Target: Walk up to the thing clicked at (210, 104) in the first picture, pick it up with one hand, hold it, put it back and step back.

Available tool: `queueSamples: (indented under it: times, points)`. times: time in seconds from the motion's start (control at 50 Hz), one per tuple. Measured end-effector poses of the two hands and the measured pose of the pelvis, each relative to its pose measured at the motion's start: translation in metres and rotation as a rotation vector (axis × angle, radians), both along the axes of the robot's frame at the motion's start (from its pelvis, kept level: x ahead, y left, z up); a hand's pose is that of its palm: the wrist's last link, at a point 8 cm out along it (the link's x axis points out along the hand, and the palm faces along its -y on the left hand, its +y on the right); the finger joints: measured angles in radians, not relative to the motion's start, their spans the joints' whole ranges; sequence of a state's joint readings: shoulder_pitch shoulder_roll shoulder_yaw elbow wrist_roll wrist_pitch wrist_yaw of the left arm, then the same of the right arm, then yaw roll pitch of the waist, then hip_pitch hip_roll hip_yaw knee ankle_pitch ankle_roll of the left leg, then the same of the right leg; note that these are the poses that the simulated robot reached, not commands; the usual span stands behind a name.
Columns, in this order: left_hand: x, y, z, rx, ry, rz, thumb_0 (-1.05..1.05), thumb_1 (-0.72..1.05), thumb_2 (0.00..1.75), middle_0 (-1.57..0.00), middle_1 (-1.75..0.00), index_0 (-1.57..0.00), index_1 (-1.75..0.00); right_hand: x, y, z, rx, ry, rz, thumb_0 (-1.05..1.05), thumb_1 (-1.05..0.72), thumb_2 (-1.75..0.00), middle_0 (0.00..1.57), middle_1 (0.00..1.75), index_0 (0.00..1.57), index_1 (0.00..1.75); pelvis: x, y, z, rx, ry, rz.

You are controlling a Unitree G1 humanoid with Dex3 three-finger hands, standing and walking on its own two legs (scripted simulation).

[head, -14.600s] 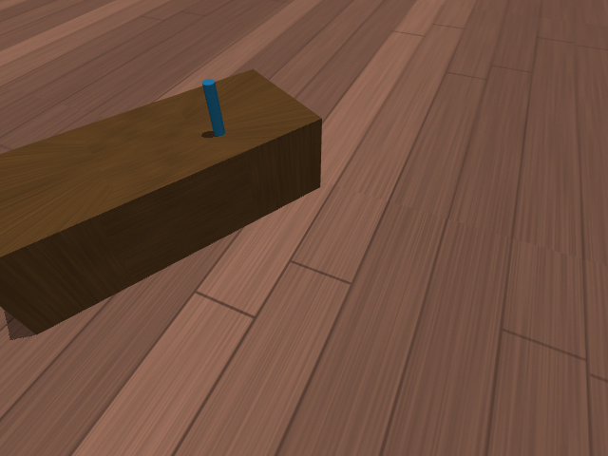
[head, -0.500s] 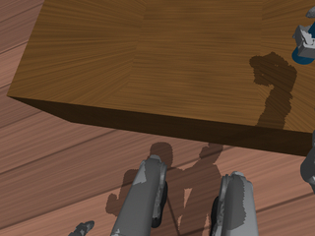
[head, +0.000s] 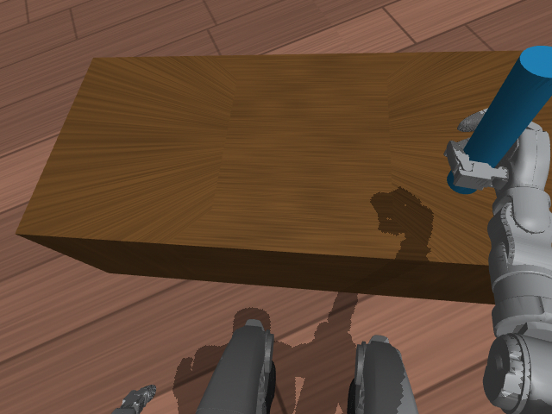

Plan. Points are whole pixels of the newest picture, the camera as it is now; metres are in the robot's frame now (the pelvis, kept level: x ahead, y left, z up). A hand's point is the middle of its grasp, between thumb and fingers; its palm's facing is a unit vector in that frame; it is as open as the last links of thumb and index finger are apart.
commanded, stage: lift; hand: right
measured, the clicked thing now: (495, 135) +0.48 -0.21 +0.06
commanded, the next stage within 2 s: hold in 1.14 s
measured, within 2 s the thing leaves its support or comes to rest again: neither
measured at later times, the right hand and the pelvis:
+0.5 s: hand (506, 176) +0.40 -0.19 +0.10, palm faces +0.13 +0.99 +0.00, open 6.0 cm; pelvis +0.02 +0.00 +0.07, yaw -1 degrees
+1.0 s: hand (521, 180) +0.38 -0.18 +0.14, palm faces +0.13 +0.99 +0.00, open 6.0 cm; pelvis +0.03 +0.00 +0.10, yaw -1 degrees
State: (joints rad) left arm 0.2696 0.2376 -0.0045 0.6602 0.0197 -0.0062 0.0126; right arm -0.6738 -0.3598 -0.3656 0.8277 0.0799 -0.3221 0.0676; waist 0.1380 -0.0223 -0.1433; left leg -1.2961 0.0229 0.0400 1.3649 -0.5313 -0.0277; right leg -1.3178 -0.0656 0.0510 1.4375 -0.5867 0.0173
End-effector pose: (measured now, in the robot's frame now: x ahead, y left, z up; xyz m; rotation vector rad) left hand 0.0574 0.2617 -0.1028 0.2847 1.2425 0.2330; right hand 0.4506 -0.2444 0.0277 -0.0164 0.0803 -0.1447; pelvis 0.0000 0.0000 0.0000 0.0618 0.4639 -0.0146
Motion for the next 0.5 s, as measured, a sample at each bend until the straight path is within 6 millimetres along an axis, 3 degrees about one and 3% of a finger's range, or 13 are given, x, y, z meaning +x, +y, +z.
queueSamples:
  times: [0.18,0.5]
  points:
    - [0.03,-0.001,0.036,-0.001,-0.093,-0.037,0.01,0.89,0.91,-0.19,-0.29,-0.19,-0.29,-0.041,0.0,0.034,0.004,-0.008,-0.005,0.0,-0.03,-1.22,0.97,1.17,0.99,1.16,0.007,0.001,0.034,-0.009,-0.085,-0.01]
    - [0.062,-0.007,0.076,-0.025,-0.207,-0.069,0.01,0.89,0.91,-0.19,-0.29,-0.19,-0.29,-0.079,0.005,0.076,0.014,-0.026,0.013,0.0,-0.03,-1.22,0.97,1.17,0.99,1.16,0.015,0.003,0.073,-0.025,-0.192,-0.015]
